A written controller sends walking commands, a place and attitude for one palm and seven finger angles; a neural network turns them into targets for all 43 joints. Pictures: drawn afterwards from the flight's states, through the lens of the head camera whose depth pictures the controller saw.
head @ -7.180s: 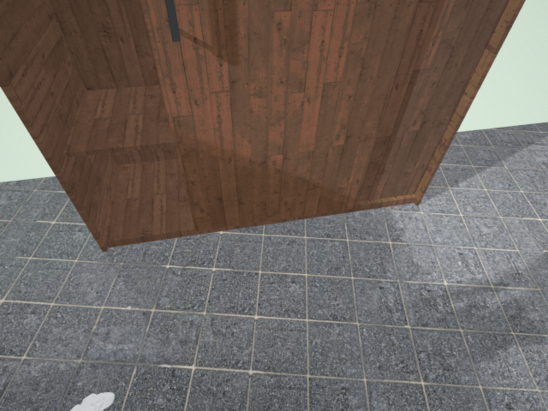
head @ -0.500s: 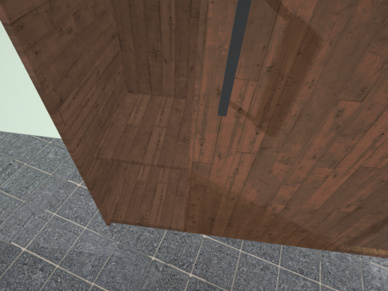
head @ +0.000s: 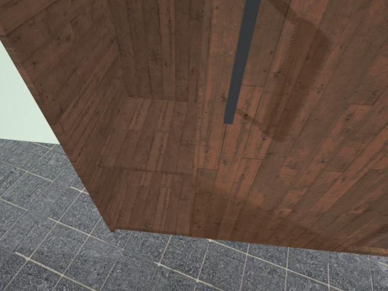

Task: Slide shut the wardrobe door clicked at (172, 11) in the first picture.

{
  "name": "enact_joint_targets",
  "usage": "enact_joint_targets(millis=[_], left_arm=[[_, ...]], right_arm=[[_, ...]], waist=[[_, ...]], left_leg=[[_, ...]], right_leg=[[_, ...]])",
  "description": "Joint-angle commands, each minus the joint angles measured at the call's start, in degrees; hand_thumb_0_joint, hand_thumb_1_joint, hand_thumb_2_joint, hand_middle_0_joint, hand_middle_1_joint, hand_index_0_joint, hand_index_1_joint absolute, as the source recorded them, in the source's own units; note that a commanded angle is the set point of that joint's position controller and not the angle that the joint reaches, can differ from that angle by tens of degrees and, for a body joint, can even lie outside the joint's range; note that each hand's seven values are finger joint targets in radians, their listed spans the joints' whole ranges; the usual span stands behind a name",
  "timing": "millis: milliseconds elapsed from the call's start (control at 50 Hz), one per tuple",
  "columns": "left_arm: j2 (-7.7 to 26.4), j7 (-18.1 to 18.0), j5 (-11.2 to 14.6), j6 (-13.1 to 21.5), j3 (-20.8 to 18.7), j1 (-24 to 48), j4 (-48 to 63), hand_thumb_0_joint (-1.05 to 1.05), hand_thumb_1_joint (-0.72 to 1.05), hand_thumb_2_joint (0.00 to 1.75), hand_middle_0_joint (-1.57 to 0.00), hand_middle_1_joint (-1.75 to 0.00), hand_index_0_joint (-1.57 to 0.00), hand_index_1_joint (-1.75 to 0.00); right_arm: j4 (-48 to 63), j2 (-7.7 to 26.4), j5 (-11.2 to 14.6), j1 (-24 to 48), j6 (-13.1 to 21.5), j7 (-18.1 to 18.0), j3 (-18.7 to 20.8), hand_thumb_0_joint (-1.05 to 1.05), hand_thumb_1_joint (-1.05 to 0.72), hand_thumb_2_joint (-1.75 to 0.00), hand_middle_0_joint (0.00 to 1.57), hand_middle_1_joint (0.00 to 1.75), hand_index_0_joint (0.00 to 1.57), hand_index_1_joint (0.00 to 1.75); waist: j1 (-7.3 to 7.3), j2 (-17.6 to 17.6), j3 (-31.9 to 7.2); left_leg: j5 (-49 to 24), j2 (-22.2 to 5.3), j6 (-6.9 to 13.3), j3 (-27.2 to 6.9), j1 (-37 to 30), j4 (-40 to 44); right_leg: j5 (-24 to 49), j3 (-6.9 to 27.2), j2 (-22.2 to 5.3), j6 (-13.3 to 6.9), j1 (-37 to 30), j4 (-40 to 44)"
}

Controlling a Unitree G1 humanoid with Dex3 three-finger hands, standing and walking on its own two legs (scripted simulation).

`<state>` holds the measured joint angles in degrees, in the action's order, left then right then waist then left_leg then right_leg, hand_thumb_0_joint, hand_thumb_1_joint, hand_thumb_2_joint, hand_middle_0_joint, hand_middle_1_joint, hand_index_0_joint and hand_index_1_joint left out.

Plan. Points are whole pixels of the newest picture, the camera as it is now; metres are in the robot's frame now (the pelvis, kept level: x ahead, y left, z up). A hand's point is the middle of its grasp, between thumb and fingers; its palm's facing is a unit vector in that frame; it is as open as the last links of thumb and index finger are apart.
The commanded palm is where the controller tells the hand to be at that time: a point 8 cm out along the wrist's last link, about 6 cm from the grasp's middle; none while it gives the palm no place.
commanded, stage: come to a stop and stand still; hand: right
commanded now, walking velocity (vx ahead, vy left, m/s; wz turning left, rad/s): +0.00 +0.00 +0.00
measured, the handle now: (238, 61) +0.47 -0.04 +0.26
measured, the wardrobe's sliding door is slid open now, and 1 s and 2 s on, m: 0.39 0.39 0.39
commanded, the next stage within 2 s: look again from close up in 0.06 s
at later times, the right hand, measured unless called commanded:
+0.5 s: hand out of the picture +0.00 -0.16 -0.17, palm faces +0.02 +0.98 -0.20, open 7.4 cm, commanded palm none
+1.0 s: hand out of the picture -0.01 -0.15 -0.17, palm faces +0.04 +0.98 -0.18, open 7.4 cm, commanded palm none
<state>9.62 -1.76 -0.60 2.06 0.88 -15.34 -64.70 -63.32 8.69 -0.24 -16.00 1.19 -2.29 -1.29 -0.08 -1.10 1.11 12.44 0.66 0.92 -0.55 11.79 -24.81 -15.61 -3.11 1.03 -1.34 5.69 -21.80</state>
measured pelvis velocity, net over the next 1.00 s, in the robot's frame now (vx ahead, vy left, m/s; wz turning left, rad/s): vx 0.00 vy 0.01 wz -0.01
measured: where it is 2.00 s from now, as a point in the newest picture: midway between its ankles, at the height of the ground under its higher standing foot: outside the picture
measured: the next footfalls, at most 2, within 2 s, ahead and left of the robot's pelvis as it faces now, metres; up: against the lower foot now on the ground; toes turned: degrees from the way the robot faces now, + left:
none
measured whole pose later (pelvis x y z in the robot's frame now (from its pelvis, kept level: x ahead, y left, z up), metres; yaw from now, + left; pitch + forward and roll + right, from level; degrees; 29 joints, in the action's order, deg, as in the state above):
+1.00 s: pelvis +0.00 +0.01 +0.00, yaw +0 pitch -1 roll +0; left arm 7.7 -2.2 -0.4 2.1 1.3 -18.2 -65.9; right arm -63.6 7.8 -0.2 -18.1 1.1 -2.3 -1.2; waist 0.2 -0.2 0.7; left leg 12.5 1.5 1.8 0.2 11.1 -24.1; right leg -15.8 -2.4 0.1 -0.5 5.4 -21.8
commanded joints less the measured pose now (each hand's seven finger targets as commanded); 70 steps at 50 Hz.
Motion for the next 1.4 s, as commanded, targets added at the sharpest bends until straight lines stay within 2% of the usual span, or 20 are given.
enact_joint_targets(millis=[0,140,180,220,280,300,360,520,580,620,660,740,800,880,920,1080,1100,1160,1300,1380], left_arm=[[4.8,-0.2,0.2,0.3,-0.6,-4.5,0.9,0.0,0.9,0.9,-0.2,-0.3,-0.2,-0.3],[4.7,-0.2,0.2,0.2,-0.5,-5.1,0.5,0.0,0.9,0.9,-0.2,-0.3,-0.2,-0.3],[4.8,-0.3,0.1,0.4,-0.4,-5.5,0.4,0.0,0.9,0.9,-0.2,-0.3,-0.2,-0.3],[4.7,-0.3,0.2,0.2,-0.4,-5.5,0.4,0.0,0.9,0.9,-0.2,-0.3,-0.2,-0.3],[4.6,-0.4,0.2,0.4,-0.4,-6.0,0.2,0.0,0.9,0.9,-0.2,-0.3,-0.2,-0.3],[4.3,-0.4,0.2,0.3,-0.4,-5.9,0.0,0.0,0.9,0.9,-0.2,-0.3,-0.2,-0.3],[4.4,-0.4,0.2,0.4,-0.4,-6.4,0.0,0.0,0.9,0.9,-0.2,-0.3,-0.2,-0.3],[3.8,-0.5,0.2,0.4,-0.3,-7.0,-0.2,0.0,0.9,0.9,-0.2,-0.3,-0.2,-0.3],[3.8,-0.6,0.3,0.6,-0.3,-7.4,-0.3,0.0,0.9,0.9,-0.2,-0.3,-0.2,-0.3],[3.7,-0.6,0.3,0.4,-0.3,-7.2,-0.3,0.0,0.9,0.9,-0.2,-0.3,-0.2,-0.3],[3.5,-0.6,0.3,0.4,-0.4,-7.5,-0.3,0.0,0.9,0.9,-0.2,-0.3,-0.2,-0.3],[3.3,-0.5,0.3,0.2,-0.3,-7.4,-0.4,0.0,0.9,0.9,-0.2,-0.3,-0.2,-0.3],[3.2,-0.6,0.3,0.2,-0.3,-7.5,-0.3,0.0,0.9,0.9,-0.2,-0.3,-0.2,-0.3],[3.4,-0.6,0.3,0.5,-0.2,-7.8,-0.3,0.0,0.9,0.9,-0.2,-0.3,-0.2,-0.3],[3.2,-0.6,0.3,0.4,-0.3,-7.7,-0.2,0.0,0.9,0.9,-0.2,-0.3,-0.2,-0.3],[3.0,-0.7,0.3,0.5,-0.3,-8.1,-0.3,0.0,0.9,0.9,-0.2,-0.3,-0.2,-0.3],[3.0,-0.7,0.4,0.3,-0.3,-7.9,-0.4,0.0,0.9,0.9,-0.2,-0.3,-0.2,-0.3],[2.9,-0.7,0.3,0.5,-0.3,-8.2,-0.4,0.0,0.9,0.9,-0.2,-0.3,-0.2,-0.3],[2.4,-0.6,0.4,0.2,-0.3,-8.2,-0.5,0.0,0.9,0.9,-0.2,-0.3,-0.2,-0.3],[2.4,-0.6,0.3,0.4,-0.4,-8.5,-0.4,0.0,0.9,0.9,-0.2,-0.3,-0.2,-0.3]], right_arm=[[1.7,6.3,-0.2,-3.0,1.0,-0.1,1.3,0.0,-0.9,-0.9,0.2,0.3,0.2,0.3],[1.5,6.2,-0.1,-3.6,1.0,-0.1,1.2,0.0,-0.9,-0.9,0.2,0.3,0.2,0.3],[1.5,6.1,-0.1,-3.9,1.0,-0.1,1.3,0.0,-0.9,-0.9,0.2,0.3,0.2,0.3],[1.4,6.1,-0.1,-3.9,1.0,-0.1,1.2,0.0,-0.9,-0.9,0.2,0.3,0.2,0.3],[1.5,5.9,0.0,-4.1,1.0,-0.1,1.2,0.0,-0.9,-0.9,0.2,0.3,0.2,0.3],[1.4,5.8,0.0,-4.0,0.9,-0.1,1.2,0.0,-0.9,-0.9,0.2,0.3,0.2,0.3],[1.4,5.7,0.0,-4.5,0.9,-0.2,1.2,0.0,-0.9,-0.9,0.2,0.3,0.2,0.3],[1.4,5.3,-0.1,-4.8,0.9,-0.2,1.3,0.0,-0.9,-0.9,0.2,0.3,0.2,0.3],[1.3,5.4,-0.1,-5.1,1.0,-0.3,1.4,0.0,-0.9,-0.9,0.2,0.3,0.2,0.3],[1.3,5.2,-0.1,-5.1,0.9,-0.3,1.3,0.0,-0.9,-0.9,0.2,0.3,0.2,0.3],[1.3,5.2,-0.1,-5.4,0.9,-0.3,1.3,0.0,-0.9,-0.9,0.2,0.3,0.2,0.3],[1.2,5.2,-0.1,-5.5,0.8,-0.3,1.3,0.0,-0.9,-0.9,0.2,0.3,0.2,0.3],[1.3,5.1,-0.1,-5.4,0.7,-0.2,1.3,0.0,-0.9,-0.9,0.2,0.3,0.2,0.3],[1.3,5.0,-0.1,-5.9,0.9,-0.2,1.4,0.0,-0.9,-0.9,0.2,0.3,0.2,0.3],[1.3,4.9,-0.2,-5.8,0.8,-0.2,1.4,0.0,-0.9,-0.9,0.2,0.3,0.2,0.3],[0.9,4.6,-0.2,-6.4,0.9,-0.2,1.4,0.0,-0.9,-0.9,0.2,0.3,0.2,0.3],[0.9,4.7,-0.1,-6.2,0.7,-0.2,1.3,0.0,-0.9,-0.9,0.2,0.3,0.2,0.3],[0.9,4.6,-0.2,-6.6,0.8,-0.2,1.4,0.0,-0.9,-0.9,0.2,0.3,0.2,0.3],[0.9,4.5,-0.2,-6.8,0.7,-0.2,1.3,0.0,-0.9,-0.9,0.2,0.3,0.2,0.3],[1.0,4.4,-0.1,-7.1,0.8,-0.2,1.4,0.0,-0.9,-0.9,0.2,0.3,0.2,0.3]], waist=[[-0.22,1.6,2.2],[-0.21,1.8,2.4],[-0.17,0.9,1.3],[-0.14,1.6,2.7],[-0.18,1.1,1.2],[0.0,1.2,2.7],[-0.08,1.6,1.8],[0.01,1.9,2.9],[0.02,1.0,1.2],[0.06,1.6,3.2],[0.02,1.5,2.6],[0.1,1.6,4.3],[0.08,1.3,4.1],[0.1,1.0,2.1],[0.16,1.0,3.5],[0.2,0.9,2.5],[0.32,1.0,3.8],[0.25,1.7,3.0],[0.45,2.0,4.8],[0.28,1.1,2.9]], left_leg=[[-12.5,-6.4,2.1,-6.0,-2.4,3.9],[-10.5,-6.4,2.1,-6.2,-2.3,4.7],[-11.5,-6.3,2.1,-6.0,-2.8,4.3],[-10.5,-6.2,2.1,-6.1,-2.4,4.7],[-11.6,-6.2,2.2,-5.9,-2.9,4.0],[-10.6,-6.0,2.1,-5.5,-2.6,4.5],[-11.4,-6.1,2.2,-6.0,-2.8,4.2],[-11.1,-6.1,2.2,-5.6,-2.6,4.2],[-12.7,-6.1,2.3,-5.4,-3.3,3.6],[-11.7,-6.1,2.2,-5.6,-2.5,4.2],[-12.0,-6.1,2.3,-5.8,-2.7,4.1],[-8.8,-6.0,2.2,-5.9,-1.7,5.0],[-7.6,-5.7,2.2,-5.7,-1.7,5.3],[-10.5,-5.8,2.2,-5.6,-2.6,4.3],[-8.9,-5.7,2.2,-5.5,-2.0,4.6],[-10.5,-5.8,2.3,-5.5,-2.3,4.1],[-8.9,-5.6,2.2,-5.3,-1.7,4.5],[-8.7,-5.8,2.2,-5.6,-2.0,4.5],[-5.1,-5.6,2.1,-5.5,-1.1,5.6],[-6.6,-5.6,2.2,-5.9,-1.2,4.9]], right_leg=[[9.6,5.3,-6.5,-0.1,3.9,3.9],[8.2,5.2,-6.4,0.0,4.1,4.1],[9.5,5.3,-6.6,0.0,3.4,4.1],[8.4,5.2,-6.5,0.0,4.3,4.1],[9.8,5.3,-6.8,0.0,3.4,4.1],[8.9,5.3,-6.8,-0.1,4.3,4.3],[9.3,5.2,-6.7,0.0,3.8,4.0],[9.2,5.3,-6.7,-0.1,4.6,4.0],[10.9,5.3,-6.9,-0.1,3.5,3.8],[9.6,5.2,-6.8,-0.1,4.5,3.9],[9.8,5.3,-6.6,-0.1,4.1,3.8],[7.4,5.1,-6.5,0.0,5.1,4.0],[6.9,5.3,-6.5,-0.1,5.2,4.1],[9.5,5.4,-6.8,-0.1,4.1,3.8],[8.3,5.4,-6.7,-0.1,5.1,4.1],[9.7,5.4,-6.8,-0.2,4.3,3.6],[8.5,5.5,-6.8,-0.2,5.0,3.8],[8.2,5.4,-6.6,-0.2,5.0,3.7],[5.9,5.4,-6.2,-0.2,6.4,3.7],[7.5,5.6,-6.3,-0.2,5.2,3.4]])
